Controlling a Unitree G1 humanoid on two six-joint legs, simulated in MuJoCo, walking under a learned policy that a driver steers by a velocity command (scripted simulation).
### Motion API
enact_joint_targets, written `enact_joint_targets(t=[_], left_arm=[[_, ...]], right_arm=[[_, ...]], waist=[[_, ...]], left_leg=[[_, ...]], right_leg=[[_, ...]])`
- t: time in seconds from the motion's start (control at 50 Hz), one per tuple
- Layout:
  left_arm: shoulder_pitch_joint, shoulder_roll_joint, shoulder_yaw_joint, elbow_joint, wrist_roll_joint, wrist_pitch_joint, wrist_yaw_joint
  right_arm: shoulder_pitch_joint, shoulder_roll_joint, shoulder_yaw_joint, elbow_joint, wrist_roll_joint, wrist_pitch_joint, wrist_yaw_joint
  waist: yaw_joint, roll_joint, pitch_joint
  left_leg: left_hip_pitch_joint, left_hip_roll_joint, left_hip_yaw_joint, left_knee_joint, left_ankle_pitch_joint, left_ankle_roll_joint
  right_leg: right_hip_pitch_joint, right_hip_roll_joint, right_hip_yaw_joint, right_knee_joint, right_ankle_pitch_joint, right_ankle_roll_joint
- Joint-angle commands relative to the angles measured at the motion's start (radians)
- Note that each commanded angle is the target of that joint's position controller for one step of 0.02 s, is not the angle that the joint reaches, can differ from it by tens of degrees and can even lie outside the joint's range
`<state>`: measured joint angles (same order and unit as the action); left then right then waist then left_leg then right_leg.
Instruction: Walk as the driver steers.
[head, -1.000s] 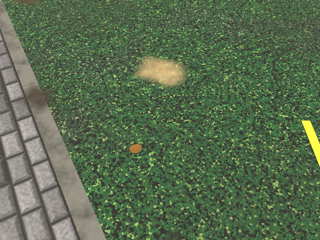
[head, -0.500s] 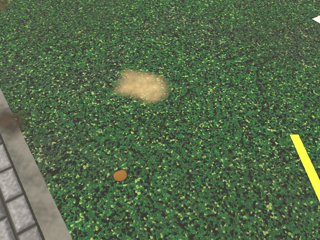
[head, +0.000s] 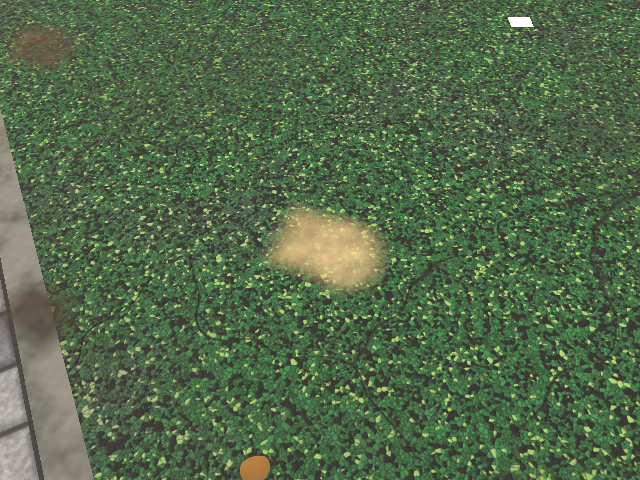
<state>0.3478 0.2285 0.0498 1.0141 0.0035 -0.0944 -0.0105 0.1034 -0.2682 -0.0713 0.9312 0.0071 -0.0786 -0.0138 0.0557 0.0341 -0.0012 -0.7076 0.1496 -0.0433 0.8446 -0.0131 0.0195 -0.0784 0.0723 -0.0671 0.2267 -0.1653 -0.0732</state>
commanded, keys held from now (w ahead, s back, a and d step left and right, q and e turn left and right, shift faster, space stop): w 0.14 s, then w+e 0.80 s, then e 0.06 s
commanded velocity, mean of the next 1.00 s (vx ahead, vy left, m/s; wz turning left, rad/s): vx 0.49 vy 0.00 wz -0.38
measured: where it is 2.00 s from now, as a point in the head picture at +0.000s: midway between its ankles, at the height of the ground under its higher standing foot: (405, 386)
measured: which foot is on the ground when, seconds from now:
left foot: up 0.00-0.22, down 0.24-0.78, up 0.80-1.00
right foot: down 0.00-0.24, up 0.26-0.76, down 0.78-1.00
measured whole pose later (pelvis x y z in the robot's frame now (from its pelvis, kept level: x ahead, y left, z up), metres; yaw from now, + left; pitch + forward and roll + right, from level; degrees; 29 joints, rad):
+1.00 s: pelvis +0.56 -0.06 +0.00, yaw -25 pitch +2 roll +0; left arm 0.29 0.25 0.09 0.82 -0.01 -0.06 -0.01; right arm 0.08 -0.29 -0.07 0.81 -0.01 -0.11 -0.01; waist 0.04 0.02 0.05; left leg -0.60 0.10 -0.06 1.03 -0.30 -0.03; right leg -0.24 0.11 0.04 0.38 -0.16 -0.11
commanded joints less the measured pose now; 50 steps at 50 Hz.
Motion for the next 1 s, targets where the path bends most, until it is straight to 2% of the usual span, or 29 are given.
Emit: enact_joint_targets(t=[0.02,0.1,0.16,0.2,0.22,0.24,0.26,0.28,0.3,0.32,0.34,0.38,0.44,0.5,0.56,0.66,0.68,0.72,0.74,0.76,0.78,0.8,0.82,0.84,0.86,0.88,0.9,0.94,1.0], left_arm=[[-0.016,0.158,0.026,-0.054,-0.01,-0.013,0.017],[0.065,0.165,0.031,-0.019,-0.018,0.004,0.02],[0.083,0.176,0.04,-0.007,-0.022,0.021,0.023],[0.048,0.194,0.046,-0.017,-0.023,0.031,0.024],[0.027,0.178,0.038,-0.027,-0.021,0.035,0.022],[0.021,0.14,0.02,-0.056,-0.007,0.034,0.021],[0.158,-0.003,-0.018,-0.062,-0.01,0.014,0.011],[0.107,0.089,0.003,-0.05,-0.036,-0.007,0.011],[0.013,0.157,0.024,-0.082,-0.06,-0.016,0.013],[-0.041,0.157,0.026,-0.095,-0.059,-0.015,0.02],[-0.067,0.145,0.033,-0.099,-0.046,-0.008,0.026],[-0.022,0.098,0.039,-0.09,-0.043,0.023,0.025],[-0.053,0.068,0.041,-0.117,-0.04,0.054,0.024],[-0.123,0.07,0.044,-0.151,-0.029,0.056,0.015],[-0.223,0.056,0.035,-0.186,-0.024,0.049,-0.005],[-0.374,0.049,0.022,-0.266,-0.025,0.049,-0.038],[-0.381,0.057,0.024,-0.28,-0.026,0.05,-0.045],[-0.341,0.092,0.04,-0.294,-0.028,0.054,-0.052],[-0.266,0.122,0.056,-0.285,-0.031,0.055,-0.053],[-0.124,0.167,0.083,-0.253,-0.035,0.055,-0.048],[0.041,0.247,0.122,-0.209,-0.035,0.061,-0.028],[0.047,0.356,0.139,-0.2,-0.04,0.062,-0.014],[0.079,0.326,0.119,-0.236,-0.021,0.046,-0.02],[0.059,0.253,0.099,-0.23,-0.012,0.033,-0.022],[0.003,0.209,0.088,-0.237,-0.019,0.023,-0.02],[-0.083,0.173,0.077,-0.257,-0.021,0.019,-0.02],[-0.136,0.142,0.066,-0.277,-0.014,0.016,-0.017],[-0.144,0.152,0.064,-0.287,-0.013,0.014,-0.008],[-0.116,0.21,0.078,-0.287,-0.013,0.018,0.018]], right_arm=[[-0.075,-0.03,0.0,-0.059,0.002,-0.012,0.011],[-0.188,-0.027,0.013,-0.101,0.011,-0.018,0.034],[-0.213,-0.05,0.012,-0.13,0.014,-0.028,0.051],[-0.108,-0.097,-0.009,-0.112,0.014,-0.037,0.051],[0.055,-0.143,-0.034,-0.064,0.013,-0.04,0.045],[0.257,-0.22,-0.058,-0.023,-0.005,-0.042,0.033],[0.345,-0.297,-0.076,0.006,-0.009,-0.033,0.033],[0.34,-0.193,-0.046,-0.001,-0.006,-0.032,0.031],[0.253,-0.142,-0.03,-0.014,-0.004,-0.034,0.025],[0.171,-0.109,-0.018,-0.031,-0.007,-0.037,0.023],[0.114,-0.076,-0.01,-0.033,-0.013,-0.041,0.026],[0.075,-0.045,-0.003,-0.024,-0.026,-0.047,0.028],[0.083,-0.079,-0.014,-0.009,-0.024,-0.051,0.017],[0.106,-0.101,-0.022,-0.001,-0.028,-0.046,0.001],[0.123,-0.119,-0.026,-0.004,-0.022,-0.038,-0.011],[0.215,-0.15,-0.039,0.016,-0.002,-0.008,-0.016],[0.214,-0.158,-0.042,0.015,0.003,0.0,-0.015],[0.189,-0.189,-0.051,0.0,0.011,0.014,-0.019],[0.175,-0.203,-0.055,-0.007,0.014,0.022,-0.021],[0.151,-0.209,-0.054,-0.016,0.018,0.03,-0.022],[0.153,-0.196,-0.047,-0.03,0.008,0.027,-0.024],[0.221,-0.037,-0.004,-0.081,-0.033,0.003,-0.012],[0.172,-0.068,0.002,-0.115,0.007,-0.048,0.004],[0.058,-0.117,-0.011,-0.144,0.046,-0.076,0.015],[0.04,-0.114,-0.007,-0.145,0.042,-0.09,0.014],[0.046,-0.12,-0.013,-0.128,0.014,-0.09,0.006],[0.064,-0.139,-0.025,-0.122,0.0,-0.077,0.003],[0.076,-0.126,-0.03,-0.131,-0.009,-0.048,0.004],[-0.004,-0.091,-0.02,-0.169,-0.027,-0.028,-0.006]], waist=[[-0.016,-0.081,0.067],[0.021,-0.075,0.098],[0.006,-0.088,0.097],[-0.065,-0.121,0.033],[-0.145,-0.113,-0.065],[-0.214,-0.047,-0.228],[-0.153,0.221,-0.387],[-0.185,0.184,-0.403],[-0.175,0.143,-0.243],[-0.146,0.071,-0.158],[-0.118,0.038,-0.087],[-0.063,0.07,-0.042],[-0.041,0.039,0.015],[-0.049,0.018,0.04],[-0.076,0.008,0.063],[-0.125,-0.003,0.108],[-0.117,0.006,0.105],[-0.071,0.044,0.054],[-0.023,0.063,0.005],[0.06,0.056,-0.067],[0.131,-0.008,-0.156],[0.02,-0.283,-0.205],[0.043,-0.223,-0.37],[0.072,-0.151,-0.258],[0.039,-0.097,-0.165],[-0.011,-0.037,-0.108],[-0.049,-0.041,-0.087],[-0.079,-0.042,-0.067],[-0.076,-0.046,-0.016]], left_leg=[[0.036,-0.023,0.029,-0.163,0.146,-0.011],[0.016,-0.05,0.04,-0.283,0.12,-0.003],[0.038,-0.066,0.036,-0.339,0.011,0.028],[0.218,-0.116,0.067,-0.367,-0.062,0.053],[0.443,-0.14,0.084,-0.378,-0.048,0.079],[0.781,0.013,-0.071,-0.327,-0.039,0.14],[1.156,0.272,-0.536,-0.416,-0.222,0.29],[1.132,0.274,-0.655,-0.519,-0.318,0.276],[1.004,0.243,-0.489,-0.536,-0.294,0.22],[0.856,0.211,-0.361,-0.562,-0.222,0.191],[0.722,0.177,-0.265,-0.605,-0.166,0.174],[0.589,0.133,-0.136,-0.667,-0.122,0.155],[0.535,0.13,-0.015,-0.718,-0.031,0.165],[0.564,0.119,0.081,-0.733,0.028,0.159],[0.581,0.096,0.176,-0.741,0.05,0.137],[0.761,0.146,0.24,-0.677,0.142,0.124],[0.791,0.155,0.252,-0.644,0.216,0.116],[0.824,0.16,0.279,-0.523,0.543,0.094],[0.823,0.155,0.29,-0.403,0.693,0.083],[0.773,0.126,0.31,-0.213,0.731,0.057],[0.568,0.086,0.313,0.068,0.514,0.009],[0.122,-0.102,0.266,0.428,-0.419,-0.054],[-0.037,-0.192,0.002,0.594,-0.603,-0.05],[-0.145,-0.136,-0.045,0.593,-0.514,-0.02],[-0.136,-0.088,-0.042,0.514,-0.425,0.002],[-0.057,-0.05,-0.043,0.421,-0.366,0.001],[0.027,-0.026,-0.049,0.357,-0.334,-0.005],[0.094,-0.019,-0.041,0.266,-0.31,-0.029],[0.113,-0.062,0.005,0.079,-0.205,-0.078]], right_leg=[[-0.078,-0.255,0.135,-0.144,0.118,-0.126],[0.054,-0.292,0.122,-0.102,0.142,-0.124],[0.148,-0.339,0.145,-0.028,0.237,-0.11],[0.152,-0.329,0.153,0.094,0.486,-0.089],[0.1,-0.276,0.122,0.27,0.59,-0.064],[-0.106,-0.212,0.081,0.565,0.397,-0.028],[-0.52,-0.029,0.052,0.941,-0.224,0.046],[-0.618,-0.048,0.203,1.083,-0.405,0.036],[-0.69,-0.101,0.198,1.119,-0.338,0.022],[-0.667,-0.156,0.17,1.09,-0.245,0.019],[-0.627,-0.186,0.166,1.032,-0.182,0.019],[-0.526,-0.222,0.175,0.975,-0.121,0.016],[-0.57,-0.234,0.173,0.912,-0.054,0.026],[-0.636,-0.226,0.176,0.774,0.092,0.043],[-0.607,-0.21,0.109,0.595,0.216,0.043],[-0.653,-0.184,0.032,0.446,0.16,0.012],[-0.641,-0.171,0.015,0.431,0.116,-0.001],[-0.528,-0.11,-0.042,0.426,0.014,-0.037],[-0.424,-0.068,-0.067,0.429,-0.034,-0.06],[-0.23,-0.021,-0.081,0.368,0.003,-0.093],[0.07,-0.05,0.032,0.325,0.029,-0.139],[0.378,-0.3,0.547,0.261,-0.051,-0.289],[0.499,-0.418,0.934,0.08,-0.182,-0.39],[0.456,-0.394,0.808,0.05,-0.114,-0.326],[0.321,-0.349,0.66,0.063,-0.031,-0.285],[0.161,-0.307,0.553,0.061,0.065,-0.252],[0.049,-0.279,0.484,0.045,0.157,-0.237],[-0.054,-0.258,0.44,0.01,0.227,-0.238],[-0.162,-0.21,0.319,0.032,0.529,-0.215]])
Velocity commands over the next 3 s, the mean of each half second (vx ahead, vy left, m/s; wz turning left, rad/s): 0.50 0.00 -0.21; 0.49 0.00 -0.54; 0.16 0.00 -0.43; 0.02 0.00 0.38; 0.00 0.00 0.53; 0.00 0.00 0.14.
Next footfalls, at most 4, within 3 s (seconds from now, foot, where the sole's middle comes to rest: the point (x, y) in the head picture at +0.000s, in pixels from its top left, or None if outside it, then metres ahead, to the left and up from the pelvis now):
0.24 left None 0.33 0.16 -0.79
0.78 right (418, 452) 0.58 -0.13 -0.79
1.24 left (393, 329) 0.89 -0.09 -0.79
1.56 right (466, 409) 0.69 -0.24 -0.79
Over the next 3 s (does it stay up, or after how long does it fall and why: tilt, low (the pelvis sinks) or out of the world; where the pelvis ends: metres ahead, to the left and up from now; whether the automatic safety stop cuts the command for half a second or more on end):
stays up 0.77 -0.07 -0.01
